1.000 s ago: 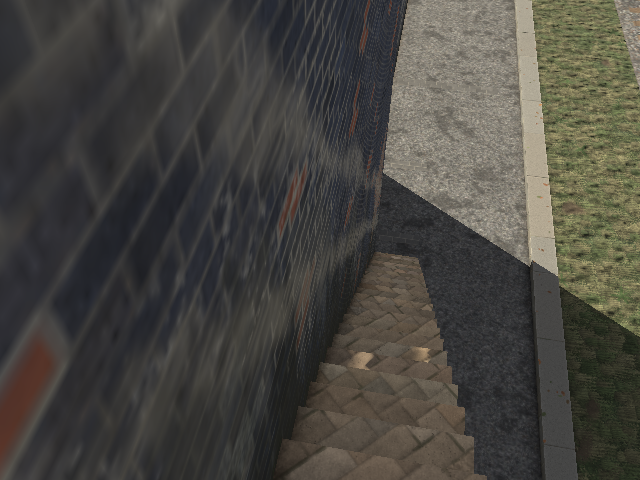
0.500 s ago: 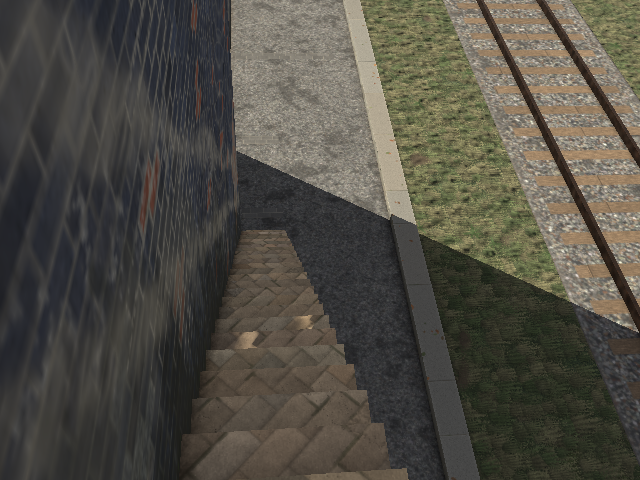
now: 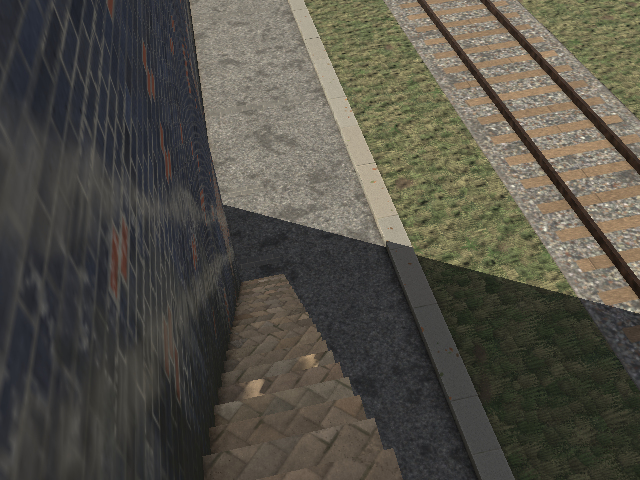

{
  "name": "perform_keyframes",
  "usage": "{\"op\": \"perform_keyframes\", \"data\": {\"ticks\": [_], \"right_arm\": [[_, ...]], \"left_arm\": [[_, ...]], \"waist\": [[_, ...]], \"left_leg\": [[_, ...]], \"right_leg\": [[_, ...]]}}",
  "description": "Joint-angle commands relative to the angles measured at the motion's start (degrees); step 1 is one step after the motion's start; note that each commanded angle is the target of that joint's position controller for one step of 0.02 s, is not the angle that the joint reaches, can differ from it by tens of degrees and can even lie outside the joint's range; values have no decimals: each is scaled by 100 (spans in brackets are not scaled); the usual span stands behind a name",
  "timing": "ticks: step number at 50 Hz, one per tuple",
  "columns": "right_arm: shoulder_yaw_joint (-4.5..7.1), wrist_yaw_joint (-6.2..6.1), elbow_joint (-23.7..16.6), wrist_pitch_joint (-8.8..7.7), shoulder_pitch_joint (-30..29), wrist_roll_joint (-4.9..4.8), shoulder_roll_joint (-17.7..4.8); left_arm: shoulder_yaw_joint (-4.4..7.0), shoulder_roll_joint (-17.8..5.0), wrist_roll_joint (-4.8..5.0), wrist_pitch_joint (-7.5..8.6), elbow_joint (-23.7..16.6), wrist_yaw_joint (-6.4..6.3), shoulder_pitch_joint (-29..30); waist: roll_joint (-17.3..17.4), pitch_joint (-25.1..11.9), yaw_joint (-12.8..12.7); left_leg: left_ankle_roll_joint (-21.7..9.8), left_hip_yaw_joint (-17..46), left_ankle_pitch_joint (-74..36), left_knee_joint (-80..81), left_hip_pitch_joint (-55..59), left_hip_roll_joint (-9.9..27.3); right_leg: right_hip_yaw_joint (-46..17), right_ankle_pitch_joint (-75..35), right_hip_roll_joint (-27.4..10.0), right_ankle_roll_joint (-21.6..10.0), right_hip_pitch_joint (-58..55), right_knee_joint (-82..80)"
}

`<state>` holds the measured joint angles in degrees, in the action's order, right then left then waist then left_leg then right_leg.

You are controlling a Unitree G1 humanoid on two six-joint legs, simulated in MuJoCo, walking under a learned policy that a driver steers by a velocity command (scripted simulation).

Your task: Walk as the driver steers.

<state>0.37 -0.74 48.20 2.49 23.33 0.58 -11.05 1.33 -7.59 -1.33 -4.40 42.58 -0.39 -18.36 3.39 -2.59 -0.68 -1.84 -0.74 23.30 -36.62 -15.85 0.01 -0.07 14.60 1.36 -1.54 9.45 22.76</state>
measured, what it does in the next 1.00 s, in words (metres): goes down, turning left: left foot, then right foot 0.22 m lower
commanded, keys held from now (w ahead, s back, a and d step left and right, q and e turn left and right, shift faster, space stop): w+q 0.74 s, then w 0.26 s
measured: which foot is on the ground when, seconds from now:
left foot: up 0.00-0.22, down 0.24-0.78, up 0.80-1.00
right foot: down 0.00-0.24, up 0.26-0.78, down 0.80-1.00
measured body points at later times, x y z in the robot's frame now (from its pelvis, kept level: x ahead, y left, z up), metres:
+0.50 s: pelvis +0.10 +0.02 -0.01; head +0.10 +0.05 +0.44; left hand +0.17 +0.30 -0.14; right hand +0.13 -0.24 -0.13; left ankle -0.01 +0.09 -0.74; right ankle +0.19 -0.11 -0.67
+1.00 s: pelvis +0.35 +0.02 -0.24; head +0.34 +0.01 +0.21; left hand +0.18 +0.20 -0.38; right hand +0.57 -0.16 -0.37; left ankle +0.38 +0.17 -0.83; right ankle +0.31 -0.10 -0.96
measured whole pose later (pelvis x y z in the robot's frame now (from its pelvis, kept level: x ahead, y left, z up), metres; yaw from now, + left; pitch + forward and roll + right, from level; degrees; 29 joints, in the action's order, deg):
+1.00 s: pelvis +0.35 +0.02 -0.24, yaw +27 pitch -2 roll +0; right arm 2.0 -1.2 49.5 1.4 10.0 0.9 -12.9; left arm 0.0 -12.0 -1.4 2.4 53.4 0.9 -31.9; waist 0.7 -0.1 0.2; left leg -3.1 3.3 4.5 -81.4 -48.8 -3.3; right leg 1.6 28.4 2.7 -3.0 6.4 36.4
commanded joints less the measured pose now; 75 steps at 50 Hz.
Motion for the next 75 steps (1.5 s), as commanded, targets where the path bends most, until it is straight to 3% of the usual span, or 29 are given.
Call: {"op": "perform_keyframes", "data": {"ticks": [1, 11, 12, 13, 14, 17, 25, 29, 32, 35, 39, 40, 41, 43, 44, 45, 48, 50, 54, 56, 60, 63, 64, 65, 66, 68, 71, 74, 75], "right_arm": [[220, 50, -441, -111, 15, 74, -421], [228, -182, -430, -1, 1299, 144, -81], [209, -212, -467, 54, 1464, 426, -214], [280, -228, -477, -40, 1481, 340, -881], [478, -137, -492, -181, 1346, 0, -1516], [358, -82, -580, -280, 600, -8, -1024], [399, -215, -399, -294, 757, -67, -1107], [484, -495, -72, -629, 1222, -65, -1265], [328, -387, -213, -825, -341, -385, -1046], [215, -566, -183, -807, 66, -105, -850], [216, -610, 42, -351, 200, 19, -910], [283, -421, 253, -342, 335, 26, -773], [312, -401, -205, -344, 700, -232, -799], [177, -380, -139, -469, 76, -65, -638], [219, -339, -195, -495, -475, 85, -681], [166, -265, -359, -315, -479, 194, -481], [235, -88, -421, -120, -1632, -206, -631], [233, 201, 39, -212, -1339, 152, -210], [281, 391, -409, -288, -2715, 246, -377], [276, 284, -615, -389, -2989, 13, -355], [324, 7, 164, -481, -1348, -146, -348], [511, -120, 1044, -464, 1118, 274, -939], [477, -30, 1173, -542, 1643, 342, -1294], [477, 23, 1290, -701, 1489, -9, -1568], [490, -18, 1350, -791, 1153, -301, -1481], [334, -296, 943, -888, 527, -198, -930], [274, -697, 866, -844, -363, -281, -811], [230, -913, 1118, -775, 162, -577, -701], [237, -874, 1125, -941, 517, -337, -536]], "left_arm": [[316, -1011, -42, 124, -92, -81, -255], [399, -1129, 84, 137, 207, -175, 277], [316, -1289, -35, 182, 262, -99, 166], [182, -637, -142, 249, 55, -35, 452], [198, -820, -41, 289, -273, 46, 521], [325, -1359, -48, 486, -114, 90, 646], [468, -1446, -180, 433, -57, 215, 758], [468, -1470, -120, 487, -823, 288, 2209], [172, -720, -12, 520, -1011, 405, 1757], [28, -647, 22, 401, -1045, 591, 1451], [236, -935, 15, 584, -50, 121, -1237], [238, -1067, -120, 554, 148, 54, -1892], [236, -1540, -260, 616, 108, 121, -2142], [184, -1312, 128, 579, 40, 233, -2266], [157, -1320, -9, 683, 76, 202, -2077], [458, -2247, -116, 731, 350, 35, -1831], [-79, -983, -119, 983, 123, 184, -180], [-45, -1221, 82, 839, 417, 13, 320], [-95, -978, -89, 918, 1003, -125, -592], [-125, -922, -254, 852, 1342, -92, -1233], [-63, -1221, -356, 753, 1608, -57, -1245], [24, -1033, -392, 317, 1768, -8, -443], [148, -1055, -75, 267, 1623, -47, -442], [118, -784, 84, 270, 1521, -55, -1746], [-23, -830, -278, 211, 1581, -84, -1549], [81, -1303, -581, -61, 1643, -236, -905], [-45, -1070, -224, -169, 736, -208, 549], [-41, -810, -346, -58, 918, -114, 184], [29, -1008, -320, 47, 611, -65, 904]], "waist": [[-1193, 710, -163], [-728, -53, 563], [-308, 124, 812], [1198, 480, 651], [1182, 429, 446], [56, 559, 256], [-63, 539, 322], [353, 955, 825], [80, 525, 369], [-42, 667, 650], [-899, 199, -119], [-1367, 173, -528], [-1960, -568, 44], [-1392, -401, -287], [-880, 13, -304], [-1908, 102, 6], [-640, 1583, 619], [-650, 664, 867], [-659, 1250, -220], [-510, 1369, -546], [-150, 731, -376], [-72, 295, 1028], [532, 371, 962], [1871, 200, -140], [1458, 250, -183], [154, 635, -225], [896, 913, -412], [799, -68, -352], [467, 209, 185]], "left_leg": [[-39, 464, 270, -831, -1377, 83], [-261, -417, -513, 471, 1099, -582], [-551, 508, -330, 1350, 1931, -198], [-823, 2736, -2426, 1502, 2264, 1190], [-1825, 3875, -3395, 1589, 2026, 1694], [-1790, 2831, -3258, 1581, 1438, 1400], [-1591, 2232, -3984, 886, 657, 949], [-1422, 2980, -825, 379, 1855, 681], [-917, 2130, 1114, 211, -1659, -172], [-827, 2268, 1368, -853, -1092, -220], [-783, 1533, -429, -5613, -1410, -694], [-495, 648, 2325, -8410, -2448, -1460], [-278, 468, 3723, -9529, -4556, -1265], [-410, 276, 2773, -9381, -5530, -774], [-556, 582, 1662, -8746, -5297, -650], [-481, 787, 1398, -8564, -5325, -257], [97, 1036, -1365, -4024, -3598, -235], [-118, -92, -5315, -2106, -218, -116], [-172, 388, -6299, 491, -2149, 348], [-99, 399, -6336, 1550, -1938, 405], [-111, 385, -6087, 1613, -344, 402], [-99, 735, -5850, 1970, 2667, 919], [-60, 670, -8310, 277, 3706, 1339], [-821, 1817, -10017, -537, 4296, 2294], [-1212, 2388, -6456, -29, 3274, 2397], [-833, 2009, -5475, -77, 1366, 1923], [-569, 704, -4316, -71, -1250, 1116], [-563, 603, -3187, -1120, -764, 1115], [-393, 925, -1574, -2096, -254, 1182]], "right_leg": [[-1626, 725, -1706, -885, -358, -1413], [664, -3050, -887, -580, 266, 964], [888, -1879, -626, -366, 1271, 2433], [413, 1472, -20, -61, 2965, 3683], [-443, 1680, 148, 186, 3570, 4124], [-491, 1101, -285, 504, 3285, 3966], [-185, -1062, -20, 421, 2827, 4273], [-941, -2297, -351, 417, 4734, 2352], [-401, -4679, 32, 117, 486, 1316], [-655, -5185, -194, -6, 601, 612], [-438, -4622, -429, -12, -1749, -734], [-744, -7045, -1114, -437, -2456, -1031], [-1363, -10853, -2202, -796, -4732, 1946], [-1124, -9175, -2300, -1226, -3820, 1509], [-1212, -6971, -2043, -1357, -2638, 954], [-2816, -3970, -2953, -2350, -1695, 653], [-1484, -2050, -1758, -1442, 2011, -348], [-939, -873, -913, -1065, 3177, -486], [-1178, 684, -646, -1088, 161, 644], [-1137, 204, -684, -1073, -393, 1293], [-859, -82, -258, -951, -291, 3245], [-250, 2423, 847, -582, 1208, 7358], [-155, 4263, 1277, -258, 2920, 9068], [-385, 3683, 724, -81, 4079, 8255], [-506, 3058, 129, 63, 4318, 7245], [-398, 2032, -125, 282, 3773, 6692], [-284, -730, -102, 530, 2389, 3819], [-175, -1961, -283, 331, 1677, 3672], [-362, -3100, -205, 330, 3049, 3708]]}}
